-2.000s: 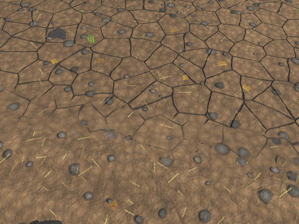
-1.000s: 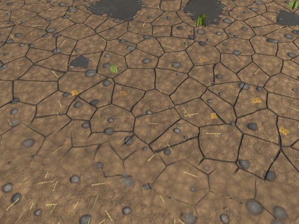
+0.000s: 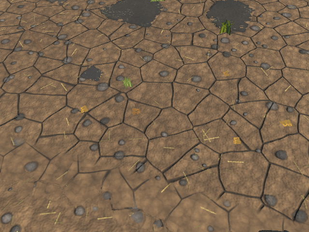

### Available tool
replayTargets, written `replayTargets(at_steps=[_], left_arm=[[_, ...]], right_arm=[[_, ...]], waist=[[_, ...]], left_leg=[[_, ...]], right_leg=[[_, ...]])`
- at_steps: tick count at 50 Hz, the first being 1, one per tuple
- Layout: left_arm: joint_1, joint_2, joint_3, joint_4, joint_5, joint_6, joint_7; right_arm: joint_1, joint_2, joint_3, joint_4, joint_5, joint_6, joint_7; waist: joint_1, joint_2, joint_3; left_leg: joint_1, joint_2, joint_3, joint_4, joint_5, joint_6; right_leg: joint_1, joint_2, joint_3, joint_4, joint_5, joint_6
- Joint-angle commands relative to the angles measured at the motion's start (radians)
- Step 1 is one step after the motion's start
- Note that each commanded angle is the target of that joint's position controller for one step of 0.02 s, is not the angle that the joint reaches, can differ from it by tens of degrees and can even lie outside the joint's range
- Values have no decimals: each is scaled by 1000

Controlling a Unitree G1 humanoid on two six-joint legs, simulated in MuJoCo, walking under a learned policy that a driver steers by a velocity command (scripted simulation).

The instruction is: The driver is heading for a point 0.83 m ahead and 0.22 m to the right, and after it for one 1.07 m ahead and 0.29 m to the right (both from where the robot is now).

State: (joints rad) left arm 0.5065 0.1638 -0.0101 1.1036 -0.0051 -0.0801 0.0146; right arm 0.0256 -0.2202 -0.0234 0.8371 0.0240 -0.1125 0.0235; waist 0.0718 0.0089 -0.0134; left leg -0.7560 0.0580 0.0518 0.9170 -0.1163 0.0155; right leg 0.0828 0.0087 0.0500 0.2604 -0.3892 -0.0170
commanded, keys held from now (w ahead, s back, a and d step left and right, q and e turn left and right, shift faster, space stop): w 0.16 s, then w+e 0.84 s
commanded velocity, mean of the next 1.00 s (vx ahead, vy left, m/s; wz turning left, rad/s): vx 0.49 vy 0.00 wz -0.36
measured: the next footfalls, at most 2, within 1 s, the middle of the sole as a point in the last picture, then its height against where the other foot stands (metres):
left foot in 0.12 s outside the picture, level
right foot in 0.74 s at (211, 225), level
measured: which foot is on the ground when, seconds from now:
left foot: up 0.00-0.10, down 0.12-0.72, up 0.74-1.00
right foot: down 0.00-0.12, up 0.14-0.72, down 0.74-1.00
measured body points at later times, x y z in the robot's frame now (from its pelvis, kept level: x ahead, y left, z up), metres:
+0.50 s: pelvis +0.26 +0.04 +0.01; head +0.26 +0.03 +0.46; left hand +0.42 +0.30 -0.10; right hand +0.24 -0.22 -0.13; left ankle +0.23 +0.13 -0.73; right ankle +0.41 -0.16 -0.65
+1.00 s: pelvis +0.53 -0.09 +0.02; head +0.56 -0.12 +0.46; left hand +0.70 +0.14 -0.10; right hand +0.60 -0.41 -0.09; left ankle +0.72 +0.05 -0.66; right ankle +0.49 -0.14 -0.73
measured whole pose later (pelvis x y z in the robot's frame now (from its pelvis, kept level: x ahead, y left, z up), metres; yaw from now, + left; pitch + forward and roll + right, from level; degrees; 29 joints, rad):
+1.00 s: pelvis +0.53 -0.09 +0.02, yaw -25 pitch +2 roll +0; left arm 0.32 0.25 0.07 0.78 -0.02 -0.06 0.00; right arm 0.07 -0.29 -0.06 0.79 -0.01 -0.11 0.00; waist 0.04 0.03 0.03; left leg -0.67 0.11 -0.08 0.87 -0.14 -0.04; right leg -0.18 0.11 0.07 0.32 -0.18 -0.10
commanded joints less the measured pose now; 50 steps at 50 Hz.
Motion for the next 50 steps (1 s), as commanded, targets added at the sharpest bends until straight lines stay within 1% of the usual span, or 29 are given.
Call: replayTargets(at_steps=[1,3,4,5,6,7,8,9,10,11,12,13,14,17,23,27,31,34,35,36,37,38,39,40,41,42,44,47,50], left_arm=[[-34,234,51,-56,-25,-24,24],[-12,231,61,-47,-22,-15,25],[-16,238,68,-50,-9,-4,24],[-25,232,70,-55,6,11,21],[-37,219,66,-71,14,20,16],[9,142,45,-97,40,20,10],[166,-13,11,-86,5,-5,-5],[59,112,37,-97,-25,-30,-13],[-74,173,54,-141,-47,-39,-14],[-131,180,58,-157,-43,-38,-4],[-142,177,69,-159,-31,-27,4],[-105,163,73,-155,-30,-10,5],[-85,145,74,-152,-32,5,6],[-141,143,84,-182,-23,34,13],[-287,153,103,-232,-15,22,-4],[-431,115,83,-291,-11,16,-30],[-526,106,71,-368,-15,15,-59],[-473,148,88,-400,-20,19,-76],[-376,182,107,-386,-22,20,-77],[-215,242,141,-350,-25,21,-70],[-52,342,179,-317,-24,31,-46],[-73,431,187,-323,-26,24,-42],[-26,340,161,-340,-12,17,-42],[-69,285,146,-335,-4,7,-41],[-147,252,135,-353,-9,3,-40],[-224,217,125,-376,-8,4,-40],[-273,200,115,-402,1,3,-33],[-241,250,127,-401,-10,-1,-15],[-200,261,131,-395,-15,7,0]], right_arm=[[-107,-64,-13,-96,4,9,0],[-90,-103,-32,-100,6,11,3],[-28,-126,-46,-82,8,13,3],[107,-158,-67,-39,13,19,1],[250,-188,-82,4,16,27,-1],[388,-270,-95,36,-1,33,-7],[411,-282,-89,56,-26,25,14],[342,-183,-66,49,-16,15,19],[242,-144,-55,36,-9,4,16],[156,-136,-49,24,-16,-6,17],[111,-121,-46,27,-30,-15,19],[94,-103,-40,38,-42,-19,18],[99,-91,-39,51,-42,-21,17],[140,-130,-48,81,-38,-27,1],[212,-156,-51,101,-42,-16,-38],[282,-172,-52,116,-35,1,-49],[338,-195,-63,128,-23,34,-47],[292,-232,-76,102,-14,55,-51],[274,-244,-79,93,-13,63,-55],[257,-241,-76,82,-10,68,-57],[268,-213,-63,55,-27,57,-56],[358,-49,-14,3,-51,18,-32],[227,-143,-31,-16,-4,-30,-18],[136,-177,-42,-46,28,-51,-13],[127,-170,-39,-44,14,-59,-19],[131,-177,-49,-33,-10,-54,-25],[169,-176,-60,-37,-20,-23,-24],[117,-142,-55,-69,-39,1,-30],[-4,-114,-43,-107,-39,-2,-27]], waist=[[-65,-120,145],[-92,-125,98],[-127,-143,43],[-190,-151,-39],[-254,-140,-111],[-246,72,-253],[-150,385,-409],[-171,236,-266],[-157,135,-102],[-120,15,-47],[-85,9,-17],[-49,52,-17],[-37,76,-8],[-32,59,47],[-70,21,68],[-131,11,111],[-163,13,138],[-101,75,70],[-42,94,6],[44,77,-83],[102,-40,-193],[-25,-267,-293],[58,-149,-360],[60,-117,-217],[12,-29,-143],[-31,-5,-87],[-86,-22,-55],[-90,-23,-11],[-49,-60,14]], left_leg=[[286,-49,4,-279,175,3],[318,-74,-2,-361,153,30],[383,-91,3,-353,116,47],[517,-111,14,-334,67,74],[719,-78,-13,-336,57,103],[998,137,-301,-317,0,163],[1183,338,-835,-569,-275,334],[1057,298,-858,-669,-396,278],[874,278,-662,-676,-362,228],[704,249,-525,-699,-240,203],[590,215,-417,-721,-152,185],[532,186,-340,-748,-130,172],[497,174,-292,-775,-130,174],[464,185,-204,-844,-125,197],[610,182,-45,-846,11,169],[698,188,50,-839,67,150],[860,235,93,-754,180,144],[887,243,146,-578,640,110],[869,232,167,-431,816,94],[790,191,193,-215,828,60],[525,149,194,104,506,11],[80,-76,63,433,-435,-45],[-36,-72,-137,515,-453,-18],[-113,-22,-138,486,-354,11],[-66,25,-135,399,-267,21],[11,53,-129,313,-226,13],[114,74,-133,229,-187,-10],[112,55,-101,63,-89,-62],[154,4,-87,-198,120,-76]], right_leg=[[-260,-177,50,-224,501,-134],[-90,-213,41,-119,738,-108],[-33,-226,31,-20,898,-92],[-18,-213,10,150,1031,-75],[-120,-181,-8,366,983,-54],[-353,-89,-36,715,546,-39],[-635,80,62,1041,-165,-8],[-731,26,125,1154,-150,-35],[-776,-23,90,1148,-51,-55],[-713,-83,76,1094,51,-60],[-659,-118,71,1036,98,-61],[-600,-145,83,998,123,-63],[-578,-151,79,968,120,-60],[-666,-159,79,900,174,-39],[-838,-131,88,666,450,-3],[-844,-129,-8,493,501,-3],[-890,-114,-72,398,365,-31],[-721,-36,-161,373,212,-84],[-581,12,-189,366,184,-110],[-342,60,-188,296,250,-148],[-13,-78,55,272,235,-216],[308,-324,642,163,95,-410],[355,-353,767,36,68,-406],[266,-320,602,35,173,-350],[109,-274,469,36,269,-314],[-41,-235,371,20,370,-292],[-185,-194,304,-25,455,-285],[-281,-161,223,-54,550,-284],[-324,-97,161,-38,498,-233]])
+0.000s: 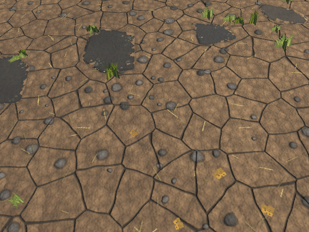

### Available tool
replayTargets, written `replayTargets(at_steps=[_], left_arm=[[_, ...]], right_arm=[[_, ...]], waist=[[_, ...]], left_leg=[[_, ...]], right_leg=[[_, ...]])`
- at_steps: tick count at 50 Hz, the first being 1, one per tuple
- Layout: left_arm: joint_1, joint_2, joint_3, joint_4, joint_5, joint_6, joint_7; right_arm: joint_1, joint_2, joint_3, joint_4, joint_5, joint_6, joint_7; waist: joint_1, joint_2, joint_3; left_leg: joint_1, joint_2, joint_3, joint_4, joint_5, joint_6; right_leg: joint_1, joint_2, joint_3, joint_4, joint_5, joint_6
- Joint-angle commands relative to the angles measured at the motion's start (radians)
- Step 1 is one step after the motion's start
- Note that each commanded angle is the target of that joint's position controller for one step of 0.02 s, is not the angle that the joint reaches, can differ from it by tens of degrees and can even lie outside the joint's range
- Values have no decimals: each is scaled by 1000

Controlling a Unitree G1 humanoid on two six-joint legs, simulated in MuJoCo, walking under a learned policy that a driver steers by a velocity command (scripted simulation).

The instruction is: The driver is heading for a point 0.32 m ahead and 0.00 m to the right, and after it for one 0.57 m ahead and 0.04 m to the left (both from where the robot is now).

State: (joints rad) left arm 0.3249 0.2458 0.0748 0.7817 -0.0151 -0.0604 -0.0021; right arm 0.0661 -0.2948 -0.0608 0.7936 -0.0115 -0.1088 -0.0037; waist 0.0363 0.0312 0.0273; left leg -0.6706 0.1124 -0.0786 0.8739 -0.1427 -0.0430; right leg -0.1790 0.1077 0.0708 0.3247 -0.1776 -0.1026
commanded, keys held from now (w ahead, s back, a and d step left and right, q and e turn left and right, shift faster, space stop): w+e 0.10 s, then w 0.46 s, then no key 0.44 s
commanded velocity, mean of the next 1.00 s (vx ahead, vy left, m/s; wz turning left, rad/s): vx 0.38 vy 0.00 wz -0.20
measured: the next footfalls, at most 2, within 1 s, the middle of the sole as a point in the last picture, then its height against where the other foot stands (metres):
left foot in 0.22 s outside the picture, level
right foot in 0.72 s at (209, 211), level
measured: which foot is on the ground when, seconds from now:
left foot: up 0.00-0.20, down 0.22-0.72, up 0.74-1.00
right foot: down 0.00-0.24, up 0.26-0.70, down 0.72-1.00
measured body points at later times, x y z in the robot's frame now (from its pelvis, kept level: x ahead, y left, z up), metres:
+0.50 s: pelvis +0.29 +0.04 +0.00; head +0.32 +0.05 +0.45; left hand +0.50 +0.27 -0.10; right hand +0.27 -0.23 -0.13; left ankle +0.29 +0.14 -0.75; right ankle +0.36 -0.14 -0.68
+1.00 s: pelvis +0.47 -0.04 -0.01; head +0.49 -0.04 +0.44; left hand +0.64 +0.19 -0.13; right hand +0.53 -0.32 -0.14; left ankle +0.52 +0.11 -0.74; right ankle +0.52 -0.14 -0.75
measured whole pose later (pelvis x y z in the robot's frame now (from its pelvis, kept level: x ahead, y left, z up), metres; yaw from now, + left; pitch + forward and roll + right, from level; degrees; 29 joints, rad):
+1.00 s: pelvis +0.47 -0.04 -0.01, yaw -9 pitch +1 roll -1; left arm 0.16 0.22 0.04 0.80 0.02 -0.03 -0.01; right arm 0.18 -0.27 -0.03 0.86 -0.01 0.01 -0.03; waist 0.01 0.03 0.03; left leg -0.38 0.07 -0.03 0.65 -0.27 -0.05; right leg -0.34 0.04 -0.04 0.45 -0.13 -0.05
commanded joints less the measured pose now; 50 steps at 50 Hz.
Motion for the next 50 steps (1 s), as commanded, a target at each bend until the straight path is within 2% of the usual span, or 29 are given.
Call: replayTargets(at_steps=[1,4,8,9,10,11,12,13,14,15,16,17,18,20,23,27,30,33,35,36,37,38,39,41,42,43,45,47,50], left_arm=[[-5,180,47,-71,-6,-10,18],[43,180,49,-54,-11,-6,17],[58,162,45,-42,-5,4,29],[53,161,45,-41,-1,8,30],[42,147,38,-47,1,10,28],[29,115,22,-63,11,9,21],[150,61,5,-69,5,1,21],[221,64,-4,-53,-17,-8,19],[133,151,13,-58,-28,-11,18],[15,169,15,-86,-21,-12,17],[-55,158,13,-107,-3,-15,16],[-66,148,17,-113,8,-16,14],[-47,129,15,-110,6,-14,12],[-30,92,6,-106,4,-10,10],[-119,70,-7,-139,13,-13,10],[-242,50,-18,-164,6,-23,-2],[-320,54,-18,-190,3,-29,-15],[-314,79,-7,-199,10,-39,-30],[-146,132,17,-143,29,-43,-24],[-25,203,33,-123,46,-42,-13],[17,235,28,-123,66,-28,-6],[51,174,14,-106,39,-13,-13],[-4,156,11,-103,24,-2,-17],[-146,100,-12,-109,24,0,-16],[-200,88,-17,-108,30,0,-17],[-236,100,-12,-103,41,3,-18],[-254,109,-6,-90,51,4,-14],[-249,113,-6,-71,44,9,-7],[-256,91,-17,-44,31,22,-2]], right_arm=[[-78,-31,-2,-75,0,-8,4],[-151,-46,-3,-112,16,-15,14],[-121,-92,-17,-115,16,-34,31],[-82,-101,-22,-106,13,-39,32],[5,-121,-34,-82,6,-44,29],[135,-156,-46,-63,-9,-47,25],[286,-233,-69,-39,-21,-42,21],[354,-211,-69,8,8,-30,33],[304,-136,-47,-8,30,-25,34],[233,-101,-35,-26,23,-15,30],[180,-85,-26,-29,10,-8,30],[154,-65,-17,-29,1,-9,29],[148,-56,-13,-26,-3,-10,29],[166,-67,-15,-10,8,-15,28],[197,-116,-28,9,17,-12,18],[249,-134,-28,33,31,4,12],[304,-136,-24,61,31,21,10],[306,-147,-24,74,31,42,3],[272,-145,-20,64,32,45,-2],[268,-103,-3,38,10,37,-4],[412,-2,33,46,-8,26,3],[472,-58,25,81,11,25,12],[392,-120,7,68,38,33,13],[256,-103,4,44,24,62,-5],[264,-88,3,47,18,83,-13],[285,-59,10,55,15,97,-18],[299,-26,19,67,7,109,-27],[284,-34,16,73,5,117,-30],[238,-41,12,72,-11,128,-26]], waist=[[2,-97,-24],[32,-122,-19],[12,-150,-28],[-9,-162,-38],[-53,-159,-83],[-114,-128,-202],[-109,75,-365],[-103,298,-410],[-123,162,-261],[-125,62,-146],[-101,10,-58],[-70,22,-36],[-50,46,-34],[-38,66,-41],[-55,40,-29],[-100,39,-10],[-125,44,11],[-96,70,-26],[-3,53,-123],[38,-25,-244],[-4,-272,-394],[11,-256,-511],[17,-196,-396],[-21,-92,-207],[-63,-108,-169],[-89,-134,-151],[-98,-159,-166],[-92,-159,-191],[-96,-142,-132]], left_leg=[[98,-69,49,-229,207,-14],[147,-99,39,-337,273,-1],[162,-89,14,-398,174,45],[210,-97,32,-410,133,65],[332,-115,59,-442,128,94],[563,-29,-9,-396,149,148],[944,178,-347,-386,75,293],[1063,294,-704,-537,-169,373],[965,266,-657,-577,-345,329],[818,227,-507,-590,-321,289],[668,186,-403,-621,-212,277],[590,152,-335,-641,-121,267],[543,123,-285,-661,-56,261],[515,106,-213,-692,43,275],[521,107,-134,-727,155,286],[525,63,-27,-728,183,244],[574,77,-14,-676,291,227],[652,92,-18,-552,450,184],[617,32,18,-365,567,132],[474,-24,56,-157,354,84],[170,-142,77,202,-375,11],[132,-128,-45,329,-581,-1],[64,-89,-30,374,-539,-11],[70,-29,-1,268,-426,-24],[165,-9,-1,179,-392,-30],[263,-20,25,90,-356,-37],[382,-41,53,-48,-287,-39],[449,-48,59,-148,-157,-27],[559,-66,76,-314,-11,13]], right_leg=[[-72,-185,136,-95,251,-130],[-48,-206,192,-71,166,-106],[106,-275,277,37,182,-89],[125,-277,282,75,256,-80],[129,-236,260,167,386,-60],[49,-184,218,364,367,-30],[-257,-58,121,715,102,45],[-489,-4,103,937,-397,77],[-592,-62,143,1018,-358,71],[-600,-107,99,1013,-275,67],[-578,-142,67,949,-215,64],[-535,-180,58,881,-171,60],[-487,-198,46,840,-150,60],[-466,-211,17,767,-132,70],[-498,-228,-9,595,-13,93],[-429,-196,-50,351,192,103],[-395,-159,-69,251,231,99],[-320,-125,-68,173,190,61],[-59,-99,-91,87,329,16],[197,-244,32,165,711,-41],[520,-524,335,224,1070,-228],[536,-556,426,205,1007,-295],[429,-494,349,157,831,-264],[165,-397,218,79,647,-180],[30,-363,161,41,598,-152],[-77,-335,112,11,563,-139],[-147,-310,62,-11,525,-141],[-152,-313,64,-31,363,-136],[-241,-264,55,-52,-126,-65]])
